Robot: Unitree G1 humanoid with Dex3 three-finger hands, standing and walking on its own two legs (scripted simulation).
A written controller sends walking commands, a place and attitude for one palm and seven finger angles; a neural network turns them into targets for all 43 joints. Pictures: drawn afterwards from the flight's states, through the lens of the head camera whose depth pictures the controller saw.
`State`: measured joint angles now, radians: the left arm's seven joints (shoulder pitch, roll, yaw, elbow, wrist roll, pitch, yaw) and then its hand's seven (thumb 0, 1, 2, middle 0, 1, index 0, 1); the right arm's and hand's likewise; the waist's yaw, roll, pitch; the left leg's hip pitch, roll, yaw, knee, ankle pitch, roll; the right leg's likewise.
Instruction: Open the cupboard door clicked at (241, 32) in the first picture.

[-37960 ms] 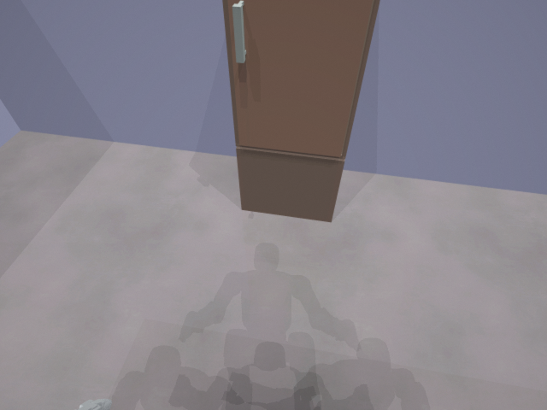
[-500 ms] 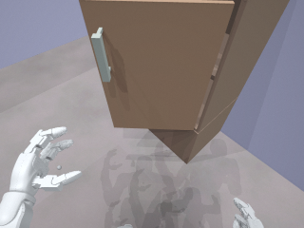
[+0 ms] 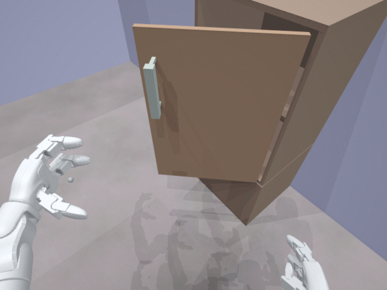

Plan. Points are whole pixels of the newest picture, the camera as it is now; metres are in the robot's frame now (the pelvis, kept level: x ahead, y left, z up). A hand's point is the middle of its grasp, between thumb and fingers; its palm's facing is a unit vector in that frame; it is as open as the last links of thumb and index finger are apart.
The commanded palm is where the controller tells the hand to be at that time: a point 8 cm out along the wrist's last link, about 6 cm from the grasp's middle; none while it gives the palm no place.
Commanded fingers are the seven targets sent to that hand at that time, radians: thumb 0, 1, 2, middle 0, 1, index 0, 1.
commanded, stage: raise the hand with hooked fingers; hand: left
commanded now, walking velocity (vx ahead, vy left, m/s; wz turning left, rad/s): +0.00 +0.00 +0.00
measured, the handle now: (154, 88) +0.57 +0.17 +0.11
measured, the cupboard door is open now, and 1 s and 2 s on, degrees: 45 45 45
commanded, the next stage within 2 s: move the hooked fingers beside the handle in 0.68 s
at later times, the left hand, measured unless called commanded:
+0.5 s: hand (76, 162) +0.30 +0.25 +0.13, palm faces +0.05 -1.00 -0.03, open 14.0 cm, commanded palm +0.27 +0.30 +0.14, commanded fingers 0.00 -0.50 0.30 -0.30 -1.20 -0.30 -1.20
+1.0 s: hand (89, 153) +0.32 +0.24 +0.13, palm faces +0.05 -1.00 -0.03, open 14.0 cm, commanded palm +0.30 +0.29 +0.14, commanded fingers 0.00 -0.50 0.30 -0.30 -1.20 -0.30 -1.20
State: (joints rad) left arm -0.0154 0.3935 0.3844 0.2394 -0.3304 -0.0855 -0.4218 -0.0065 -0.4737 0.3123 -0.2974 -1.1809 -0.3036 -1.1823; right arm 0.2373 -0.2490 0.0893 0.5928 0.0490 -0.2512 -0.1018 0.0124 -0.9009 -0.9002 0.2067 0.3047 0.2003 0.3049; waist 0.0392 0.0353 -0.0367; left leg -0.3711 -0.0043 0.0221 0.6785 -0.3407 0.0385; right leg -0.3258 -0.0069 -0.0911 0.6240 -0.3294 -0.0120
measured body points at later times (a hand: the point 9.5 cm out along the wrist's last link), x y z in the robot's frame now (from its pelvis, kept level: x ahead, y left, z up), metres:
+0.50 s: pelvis +0.00 -0.01 +0.01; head +0.01 -0.02 +0.46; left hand +0.29 +0.31 +0.14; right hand +0.16 -0.26 -0.07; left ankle +0.01 +0.09 -0.72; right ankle +0.00 -0.11 -0.72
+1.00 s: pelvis +0.00 -0.02 +0.01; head +0.00 -0.04 +0.46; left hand +0.31 +0.29 +0.14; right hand +0.16 -0.27 -0.08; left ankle +0.01 +0.09 -0.72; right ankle +0.00 -0.11 -0.72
